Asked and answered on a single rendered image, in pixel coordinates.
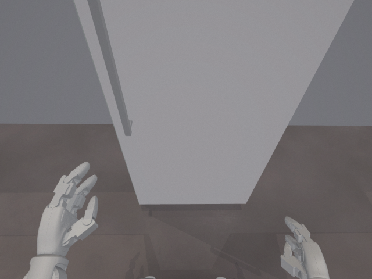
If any left robot hand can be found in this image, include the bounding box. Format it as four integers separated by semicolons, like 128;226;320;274
37;162;98;257

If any handle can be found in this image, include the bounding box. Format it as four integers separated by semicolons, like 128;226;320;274
87;0;133;136

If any robot left forearm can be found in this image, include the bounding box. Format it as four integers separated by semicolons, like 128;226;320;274
23;254;69;279

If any fridge door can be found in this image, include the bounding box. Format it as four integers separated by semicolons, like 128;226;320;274
74;0;354;205

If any right robot hand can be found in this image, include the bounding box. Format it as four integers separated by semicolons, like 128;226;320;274
281;216;330;279

